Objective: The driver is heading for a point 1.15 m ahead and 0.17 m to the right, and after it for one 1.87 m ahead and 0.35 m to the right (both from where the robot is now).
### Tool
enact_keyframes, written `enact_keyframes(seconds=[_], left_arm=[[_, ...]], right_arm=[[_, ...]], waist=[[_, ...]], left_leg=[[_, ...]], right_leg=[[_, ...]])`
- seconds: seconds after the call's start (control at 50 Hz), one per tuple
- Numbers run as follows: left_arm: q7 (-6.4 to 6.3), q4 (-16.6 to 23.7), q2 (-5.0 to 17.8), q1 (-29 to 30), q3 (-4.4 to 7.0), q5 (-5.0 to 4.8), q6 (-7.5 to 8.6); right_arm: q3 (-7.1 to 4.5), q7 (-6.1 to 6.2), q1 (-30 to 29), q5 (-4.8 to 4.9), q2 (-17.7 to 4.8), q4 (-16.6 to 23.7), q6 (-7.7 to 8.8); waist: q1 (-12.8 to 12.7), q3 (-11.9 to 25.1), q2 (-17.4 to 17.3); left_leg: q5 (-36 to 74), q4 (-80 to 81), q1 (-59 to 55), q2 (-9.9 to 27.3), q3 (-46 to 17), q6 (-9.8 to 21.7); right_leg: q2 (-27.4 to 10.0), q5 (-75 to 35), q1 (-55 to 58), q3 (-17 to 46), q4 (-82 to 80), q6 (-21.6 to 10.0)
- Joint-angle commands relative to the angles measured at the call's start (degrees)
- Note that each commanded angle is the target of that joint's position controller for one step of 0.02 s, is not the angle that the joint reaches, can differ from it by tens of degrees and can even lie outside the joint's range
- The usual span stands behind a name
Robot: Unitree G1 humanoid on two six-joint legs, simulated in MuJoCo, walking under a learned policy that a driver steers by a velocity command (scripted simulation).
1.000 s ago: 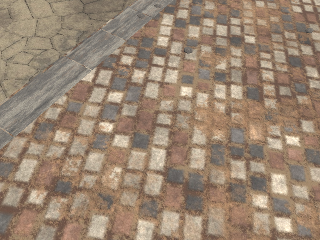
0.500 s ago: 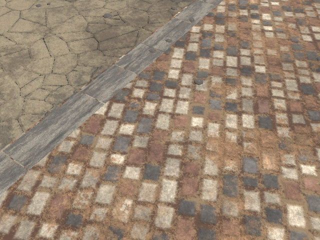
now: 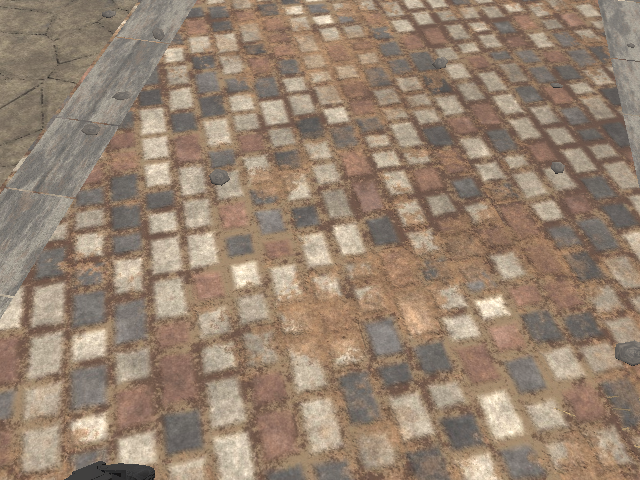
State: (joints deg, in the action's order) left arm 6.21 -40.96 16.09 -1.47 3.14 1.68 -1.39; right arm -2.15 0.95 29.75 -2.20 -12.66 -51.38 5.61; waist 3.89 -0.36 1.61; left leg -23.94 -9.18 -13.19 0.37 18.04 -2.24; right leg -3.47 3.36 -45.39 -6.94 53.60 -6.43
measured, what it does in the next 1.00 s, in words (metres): walks ahead, turning right: right foot, then left foot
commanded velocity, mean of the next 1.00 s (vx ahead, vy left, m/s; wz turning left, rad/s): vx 0.98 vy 0.00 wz -0.37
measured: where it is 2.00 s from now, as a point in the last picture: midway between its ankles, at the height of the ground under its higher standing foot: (419, 146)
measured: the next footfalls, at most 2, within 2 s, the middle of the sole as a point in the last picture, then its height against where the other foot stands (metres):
right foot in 0.10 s outside the picture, level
left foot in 0.54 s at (324, 366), level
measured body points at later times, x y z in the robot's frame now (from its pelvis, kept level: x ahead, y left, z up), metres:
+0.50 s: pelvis +0.45 -0.07 +0.00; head +0.49 -0.08 +0.45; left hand +0.53 +0.22 -0.12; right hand +0.62 -0.36 -0.05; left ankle +0.70 -0.01 -0.69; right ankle +0.22 -0.05 -0.72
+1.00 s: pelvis +0.87 -0.26 +0.00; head +0.91 -0.28 +0.45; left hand +1.21 -0.18 -0.05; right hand +0.69 -0.48 -0.13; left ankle +0.71 -0.05 -0.66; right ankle +0.93 -0.41 -0.72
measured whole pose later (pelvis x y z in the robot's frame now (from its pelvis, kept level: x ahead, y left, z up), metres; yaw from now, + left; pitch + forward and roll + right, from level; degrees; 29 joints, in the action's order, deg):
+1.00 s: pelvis +0.87 -0.26 +0.00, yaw -19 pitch +3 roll +0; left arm 0.7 -35.7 14.1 3.2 -1.5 4.1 5.7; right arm -3.2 -0.9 31.2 0.9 -15.4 -52.9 4.5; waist 7.1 -1.2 -0.2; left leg -26.4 -47.8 3.7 -1.8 -6.9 4.4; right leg -1.6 8.7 -30.2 -1.0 35.9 -0.2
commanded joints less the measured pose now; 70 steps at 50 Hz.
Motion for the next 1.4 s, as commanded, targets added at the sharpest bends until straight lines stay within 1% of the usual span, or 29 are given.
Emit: enact_keyframes(seconds=[0.02, 0.08, 0.1, 0.12, 0.14, 0.16, 0.24, 0.34, 0.46, 0.52, 0.54, 0.56, 0.58, 0.64, 0.74, 0.8, 0.9, 0.94, 0.96, 0.98, 1.0, 1.04, 1.1, 1.24, 1.3, 1.32, 1.36, 1.38, 1.4], left_arm=[[-0.63, 6.0, 1.27, 7.3, -0.8, -0.65, 1.06], [-2.69, 0.39, 7.17, -15.91, 1.81, -1.28, 1.45], [-3.83, -3.31, 10.31, -27.52, 3.79, -0.94, 1.94], [-5.05, -3.88, 13.48, -24.65, 5.73, -2.39, 1.09], [-4.38, -1.41, 19.48, -19.19, 6.23, 0.05, 0.2], [-4.9, -0.69, 17.24, -21.73, 6.08, -0.06, 0.2], [-6.68, -2.53, 9.52, -15.97, 3.39, -0.51, 3.74], [-5.93, -2.34, 9.47, -18.75, 2.93, -1.39, 6.01], [-6.12, -5.23, 10.67, -24.31, 3.15, -2.4, 6.72], [-6.4, -5.6, 15.06, -20.64, 3.81, -0.19, 6.54], [-6.39, -4.77, 11.59, -18.11, 2.97, 0.62, 6.84], [-6.03, -2.26, 0.86, -25.48, 0.48, -1.74, 7.06], [-6.11, -2.22, 3.74, -25.78, -0.28, -1.69, 7.34], [-4.98, -0.63, 6.21, -12.33, -0.17, 0.09, 6.16], [-3.26, 5.64, 2.84, -4.38, -2.5, 2.69, 5.14], [-2.09, 9.0, 2.37, 4.13, -4.11, 1.28, 6.11], [-3.68, 8.02, 5.72, 4.25, -2.89, 0.65, 6.36], [-5.41, 3.55, 8.67, -11.13, -1.05, 1.15, 6.85], [-6.81, 1.99, 12.45, -21.2, 0.53, 2.11, 7.06], [-7.3, 1.61, 16.49, -25.23, 1.8, 4.49, 6.96], [-7.11, 2.18, 15.32, -23.05, 1.94, 2.67, 6.23], [-6.78, 1.31, 7.08, -15.41, 0.48, 1.64, 6.55], [-6.57, -2.19, 2.77, -16.35, -0.46, 0.5, 7.67], [-6.66, -4.76, 3.59, -12.81, -0.36, -1.03, 9.65], [-7.52, -4.64, 10.06, -15.53, 1.13, -2.04, 9.39], [-8.72, -1.2, 19.03, -11.72, 3.83, -4.59, 8.18], [-8.67, -0.32, 12.8, -10.66, 2.79, -4.27, 6.85], [-7.73, 1.73, 3.64, -14.02, 0.27, -0.64, 7.46], [-7.12, 4.3, 5.53, -23.82, -0.62, -1.55, 8.4]], right_arm=[[-1.74, 0.95, -0.97, 0.41, -9.87, 1.55, 0.14], [-3.45, 1.51, -5.41, -0.08, -15.71, 2.83, -2.36], [-3.62, 0.87, -7.86, -0.06, -15.8, 3.82, -2.55], [-2.7, -0.23, -11.23, 0.08, -10.17, 5.16, -1.82], [-1.52, -1.05, -11.59, 1.16, -7.05, 13.19, -0.01], [-1.35, -1.03, -18.26, 0.54, -9.55, 14.76, 1.64], [-0.12, -0.96, -15.17, -2.02, -7.97, 13.26, -0.05], [1.65, -2.37, -30.01, -1.24, -6.02, 19.78, -2.19], [1.73, -2.63, -33.08, -0.22, -6.97, 20.41, -1.21], [-1.59, -0.47, -12.3, 0.81, -13.47, 14.75, -1.06], [-2.93, 0.84, -0.56, 0.22, -16.44, 11.93, -1.21], [-4.14, 0.73, 1.19, -2.44, -21.56, 10.98, -0.72], [-4.08, -0.82, -3.07, -1.24, -18.61, 11.14, -1.01], [-2.21, -1.63, -11.07, -0.84, -8.62, 9.48, -0.59], [-1.45, -1.72, -4.89, 1.63, -8.09, 3.49, 0.87], [-2.5, -1.61, -6.31, 1.71, -10.53, 4.1, 1.16], [-3.39, -2.1, -1.66, 2.73, -14.48, 2.41, 1.06], [-3.93, -1.85, -2.07, 2.29, -16.64, 2.06, 0.42], [-3.41, -1.92, -3.67, 2.25, -14.19, 3.34, 0.49], [-1.2, -1.56, 1.72, 3.99, -3.7, 5.75, 0.53], [-1.54, -1.33, -1.21, 4.04, -7.52, 7.34, -0.2], [-1.94, -1.87, -9.69, 2.4, -8.9, 7.65, -1.39], [-1.62, -3.57, -11.52, 0.77, -5.31, 8.07, -4.04], [0.58, -6.36, -26.37, 0.17, -3.74, 16.33, -4.69], [-0.04, -6.6, -19.64, -0.14, -5.97, 13.51, -4.19], [-2.69, -5.98, -14.9, 4.79, -11.12, 14.55, -3.54], [-5.8, -3.79, -2.65, 4.73, -17.62, 10.65, -4.56], [-6.11, -2.27, -6.51, 3.27, -21.99, 11.96, -4.89], [-5.53, -2.66, -9.57, -0.54, -22.9, 16.92, -3.55]], waist=[[-3.19, -7.62, -6.47], [-15.36, 4.95, -11.31], [-20.25, 9.61, -9.0], [-16.89, 7.25, 4.4], [-9.62, 12.48, 11.24], [-12.76, 12.37, -0.88], [-1.67, -2.51, -8.51], [-4.48, -8.06, -3.85], [-8.41, -1.59, 0.51], [3.89, 9.94, 2.8], [9.5, 14.6, 1.54], [2.52, 20.3, -18.2], [1.28, 20.82, -18.62], [-0.82, 2.44, -1.16], [-4.69, -4.86, -5.23], [-4.08, -7.33, -4.43], [-3.63, -1.63, -4.67], [-11.23, 8.22, -4.92], [-15.79, 14.04, -2.48], [-11.86, 23.65, 11.93], [-11.6, 23.62, 12.15], [-9.05, 6.04, 2.86], [-5.02, -0.11, 3.58], [-0.84, -7.83, -0.01], [1.68, -1.7, 1.2], [5.11, 3.39, 6.26], [9.51, 8.46, -1.46], [2.86, 6.76, -21.47], [-1.32, 25.02, -18.44]], left_leg=[[70.07, -2.62, 5.94, 13.35, 0.94, 2.71], [92.28, -32.42, 7.03, 16.95, -0.98, 4.93], [78.95, -50.31, 17.86, 15.93, -2.38, 5.3], [18.2, -72.39, 37.2, 4.05, -4.3, 3.9], [-2.08, -88.07, 60.84, -3.92, -14.19, 1.04], [3.52, -86.49, 64.56, -0.11, -22.98, 1.87], [4.16, -68.48, 53.1, 7.14, -23.33, -0.02], [16.22, -43.6, 47.44, 7.29, -18.11, -2.88], [31.96, -21.92, 35.96, 1.02, -15.82, 2.74], [18.41, -20.88, 16.25, -1.79, -15.38, 5.5], [8.2, -24.44, 2.43, 3.83, -20.41, 6.49], [-8.14, -17.97, -11.39, 21.58, -52.11, 13.37], [-17.11, -6.66, -9.24, 22.83, -71.53, 15.66], [-4.09, -5.28, 12.67, 15.38, -46.65, 13.43], [5.81, 1.92, 22.46, 10.37, -38.73, 15.64], [15.73, 6.37, 31.68, 6.09, -31.15, 14.4], [46.34, -1.43, 21.22, 7.63, -29.47, 11.84], [53.36, -24.71, 23.09, 5.07, -27.75, 9.88], [40.16, -41.78, 33.61, 1.84, -26.61, 9.16], [-2.21, -63.06, 49.88, -3.06, -22.99, 8.26], [-0.81, -70.56, 55.62, -2.36, -23.47, 9.24], [8.29, -67.41, 58.68, 3.19, -22.3, 8.86], [8.91, -64.77, 55.51, 6.31, -22.0, 7.52], [27.1, -38.38, 48.08, 3.68, -12.02, 7.33], [30.43, -29.93, 31.99, -4.62, -5.99, 9.03], [27.08, -31.77, 25.73, -4.93, -9.94, 9.31], [36.25, -23.48, 5.47, -3.04, -16.97, 12.79], [65.99, -25.45, -3.22, 4.3, -29.93, 16.89], [61.05, -21.05, -16.52, 18.18, -57.02, 30.25]], right_leg=[[5.31, 2.64, 7.99, -7.6, -8.5, -4.14], [10.65, 13.8, 31.89, -5.9, -8.91, -8.26], [10.97, 15.04, 48.88, -0.37, -15.33, -9.99], [3.41, 21.79, 58.66, 14.38, -19.88, -11.1], [-8.86, 28.7, 69.65, 49.41, -31.95, -22.23], [-10.76, 28.59, 68.05, 53.06, -38.31, -20.71], [-2.8, 11.15, 37.69, 35.16, -41.16, -14.78], [4.34, 2.47, 22.68, 27.39, -45.52, -12.13], [1.14, -30.5, 40.66, 24.78, -40.19, -5.97], [0.3, -46.84, 45.0, 22.99, -13.7, -2.7], [2.67, -35.74, 34.6, 20.77, 3.49, -2.09], [11.99, 16.28, 14.33, 16.34, 26.78, 0.58], [11.1, 20.07, 6.5, 16.71, 30.55, -0.42], [3.6, 11.24, 6.09, 15.02, 23.43, -0.4], [-1.43, 11.3, 1.38, 10.77, 10.22, 3.26], [-0.88, -0.9, 12.68, 7.64, -10.98, 5.72], [4.14, -3.49, 28.27, 5.06, -21.47, 4.25], [5.3, 3.74, 46.56, 5.04, -22.4, 3.06], [-4.07, 14.88, 59.59, 13.39, -22.16, 2.21], [-23.16, 36.09, 73.38, 40.54, -27.96, -1.84], [-24.08, 43.59, 68.37, 54.76, -37.83, -3.27], [-18.17, 28.27, 53.08, 34.88, -38.3, -1.86], [-13.11, 11.8, 42.58, 18.5, -41.55, 0.65], [-6.88, -23.7, 33.41, -7.47, -44.58, 3.79], [-7.32, -47.66, 37.27, -8.7, -30.37, 4.98], [-8.45, -57.16, 39.2, -5.48, -23.07, 5.91], [-3.98, -22.75, 29.59, -3.9, 4.79, 9.15], [6.41, 32.65, 13.3, -2.38, 29.61, 11.74], [8.77, 34.92, 2.78, 12.51, 43.29, 12.02]])
Velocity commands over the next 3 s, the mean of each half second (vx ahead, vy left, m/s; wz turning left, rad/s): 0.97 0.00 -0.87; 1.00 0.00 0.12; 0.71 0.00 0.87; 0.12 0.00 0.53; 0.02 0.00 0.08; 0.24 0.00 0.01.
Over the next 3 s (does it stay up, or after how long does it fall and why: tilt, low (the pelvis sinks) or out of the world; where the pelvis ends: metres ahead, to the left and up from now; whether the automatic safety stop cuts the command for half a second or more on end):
stays up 1.61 -0.39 0.02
